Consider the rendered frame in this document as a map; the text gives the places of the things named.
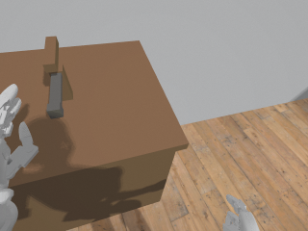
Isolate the right robot hand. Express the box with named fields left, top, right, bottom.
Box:
left=222, top=194, right=260, bottom=231

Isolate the counter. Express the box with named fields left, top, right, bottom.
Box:
left=0, top=36, right=189, bottom=231

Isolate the tap lever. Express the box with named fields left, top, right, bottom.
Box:
left=46, top=72, right=64, bottom=119

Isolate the robot left forearm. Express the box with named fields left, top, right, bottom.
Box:
left=0, top=188, right=18, bottom=231

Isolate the left robot hand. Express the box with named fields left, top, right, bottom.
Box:
left=0, top=84, right=39, bottom=190

